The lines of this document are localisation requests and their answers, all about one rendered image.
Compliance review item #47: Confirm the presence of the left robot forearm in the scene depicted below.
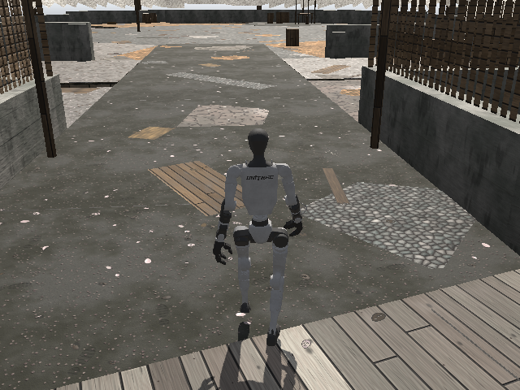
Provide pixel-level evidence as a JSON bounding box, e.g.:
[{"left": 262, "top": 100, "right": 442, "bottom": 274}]
[{"left": 215, "top": 199, "right": 232, "bottom": 242}]

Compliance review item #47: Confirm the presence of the robot left thigh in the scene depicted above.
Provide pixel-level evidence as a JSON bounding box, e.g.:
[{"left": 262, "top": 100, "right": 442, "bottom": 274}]
[{"left": 233, "top": 226, "right": 251, "bottom": 271}]

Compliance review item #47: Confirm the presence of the right robot forearm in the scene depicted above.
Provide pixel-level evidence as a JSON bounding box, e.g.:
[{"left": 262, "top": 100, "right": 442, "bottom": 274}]
[{"left": 288, "top": 194, "right": 302, "bottom": 223}]

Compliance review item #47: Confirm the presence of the robot right hand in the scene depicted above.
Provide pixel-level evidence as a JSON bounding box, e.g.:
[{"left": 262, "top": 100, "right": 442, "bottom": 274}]
[{"left": 284, "top": 220, "right": 303, "bottom": 236}]

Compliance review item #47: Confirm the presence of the robot left hand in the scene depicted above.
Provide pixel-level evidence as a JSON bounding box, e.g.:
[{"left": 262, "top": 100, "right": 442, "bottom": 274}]
[{"left": 213, "top": 241, "right": 232, "bottom": 265}]

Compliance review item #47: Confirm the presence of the right robot upper arm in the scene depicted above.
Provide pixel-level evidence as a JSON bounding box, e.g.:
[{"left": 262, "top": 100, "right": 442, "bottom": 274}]
[{"left": 275, "top": 163, "right": 297, "bottom": 206}]

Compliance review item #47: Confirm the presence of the right robot foot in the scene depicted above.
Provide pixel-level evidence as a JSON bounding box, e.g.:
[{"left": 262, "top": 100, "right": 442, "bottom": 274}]
[{"left": 266, "top": 323, "right": 280, "bottom": 346}]

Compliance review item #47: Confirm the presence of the left robot upper arm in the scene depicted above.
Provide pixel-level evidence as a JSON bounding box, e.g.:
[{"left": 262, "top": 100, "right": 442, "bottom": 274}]
[{"left": 224, "top": 164, "right": 242, "bottom": 211}]

